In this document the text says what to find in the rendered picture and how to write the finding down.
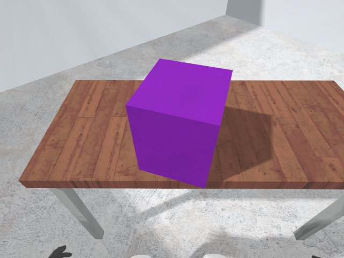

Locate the carton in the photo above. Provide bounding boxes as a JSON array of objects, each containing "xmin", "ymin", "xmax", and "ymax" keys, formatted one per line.
[{"xmin": 126, "ymin": 59, "xmax": 233, "ymax": 188}]

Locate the left robot hand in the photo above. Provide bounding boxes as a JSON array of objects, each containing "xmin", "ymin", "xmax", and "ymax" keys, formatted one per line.
[{"xmin": 48, "ymin": 245, "xmax": 72, "ymax": 258}]

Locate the table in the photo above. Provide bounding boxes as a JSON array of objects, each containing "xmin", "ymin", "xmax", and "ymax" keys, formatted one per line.
[{"xmin": 19, "ymin": 80, "xmax": 344, "ymax": 240}]

